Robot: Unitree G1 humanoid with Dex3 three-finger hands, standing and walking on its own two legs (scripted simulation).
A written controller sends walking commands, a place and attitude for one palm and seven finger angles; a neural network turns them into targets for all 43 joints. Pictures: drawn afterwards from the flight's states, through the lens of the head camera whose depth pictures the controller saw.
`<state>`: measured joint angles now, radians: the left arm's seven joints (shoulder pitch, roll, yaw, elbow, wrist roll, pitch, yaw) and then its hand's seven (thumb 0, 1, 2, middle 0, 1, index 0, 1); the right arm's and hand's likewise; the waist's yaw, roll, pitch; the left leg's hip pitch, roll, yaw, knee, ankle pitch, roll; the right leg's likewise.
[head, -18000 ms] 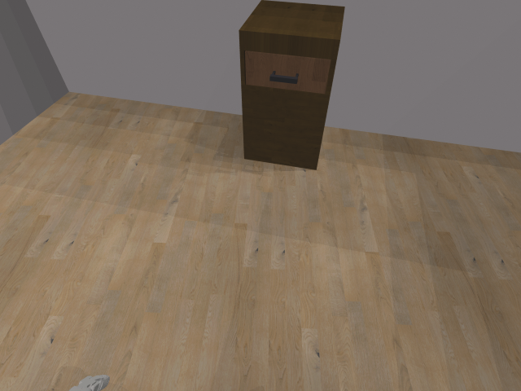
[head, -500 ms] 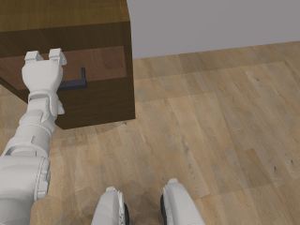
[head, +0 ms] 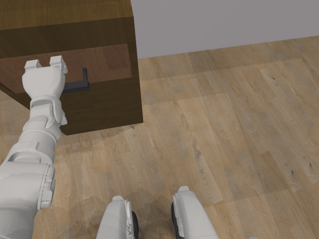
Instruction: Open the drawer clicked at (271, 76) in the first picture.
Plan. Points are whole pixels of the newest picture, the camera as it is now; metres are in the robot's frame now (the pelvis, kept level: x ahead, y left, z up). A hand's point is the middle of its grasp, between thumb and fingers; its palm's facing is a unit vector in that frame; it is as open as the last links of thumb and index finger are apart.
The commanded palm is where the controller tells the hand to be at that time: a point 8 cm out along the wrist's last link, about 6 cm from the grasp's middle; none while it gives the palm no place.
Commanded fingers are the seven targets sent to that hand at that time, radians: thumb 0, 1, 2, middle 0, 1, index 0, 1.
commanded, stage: re-aim the fingers above the handle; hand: left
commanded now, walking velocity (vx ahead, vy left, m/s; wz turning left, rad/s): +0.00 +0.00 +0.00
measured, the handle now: (66, 81) +0.57 +0.23 -0.09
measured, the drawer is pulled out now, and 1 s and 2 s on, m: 0.00 0.00 0.00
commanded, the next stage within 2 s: lower the fingers behind the handle in 0.96 s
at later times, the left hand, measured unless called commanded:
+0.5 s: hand (58, 101) +0.48 +0.23 -0.05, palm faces -0.15 -0.04 -0.99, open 13.8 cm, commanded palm +0.47 +0.21 +0.02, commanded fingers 0.00 -0.50 0.30 -0.30 -1.20 -0.30 -1.20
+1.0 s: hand (68, 105) +0.46 +0.20 -0.04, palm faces -0.14 -0.10 -0.99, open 13.8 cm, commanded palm +0.47 +0.22 +0.02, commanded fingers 0.00 -0.50 0.30 -0.30 -1.20 -0.30 -1.20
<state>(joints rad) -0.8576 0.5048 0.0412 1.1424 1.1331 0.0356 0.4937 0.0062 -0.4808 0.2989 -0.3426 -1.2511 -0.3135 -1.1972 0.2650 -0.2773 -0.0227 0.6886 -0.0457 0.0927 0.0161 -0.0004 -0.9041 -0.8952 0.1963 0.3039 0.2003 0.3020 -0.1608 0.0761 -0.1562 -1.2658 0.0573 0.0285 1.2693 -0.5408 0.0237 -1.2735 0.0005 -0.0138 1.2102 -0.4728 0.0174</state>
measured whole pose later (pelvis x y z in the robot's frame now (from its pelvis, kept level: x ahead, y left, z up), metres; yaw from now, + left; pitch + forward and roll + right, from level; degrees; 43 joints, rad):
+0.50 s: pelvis +0.01 +0.00 +0.01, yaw +1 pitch +30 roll -3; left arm -0.79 0.46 0.00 1.09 1.09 0.02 0.42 0.00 -0.48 0.30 -0.32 -1.20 -0.32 -1.20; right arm 0.26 -0.26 -0.04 0.70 -0.05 0.06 0.00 0.00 -0.90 -0.90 0.20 0.30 0.20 0.30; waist -0.14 0.07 -0.17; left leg -1.24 0.05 0.02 1.24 -0.53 0.02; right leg -1.24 -0.01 -0.03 1.17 -0.47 0.02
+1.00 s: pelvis +0.02 +0.00 +0.02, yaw +2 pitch +29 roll -2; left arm -0.66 0.40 -0.05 0.97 1.11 -0.14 0.42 0.00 -0.48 0.30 -0.32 -1.20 -0.32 -1.20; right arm 0.28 -0.24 -0.05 0.75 -0.06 0.05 -0.02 0.00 -0.90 -0.89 0.20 0.30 0.20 0.30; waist -0.11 0.06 -0.20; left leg -1.15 0.04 0.01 1.18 -0.53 0.02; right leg -1.15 -0.01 -0.04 1.13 -0.48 0.01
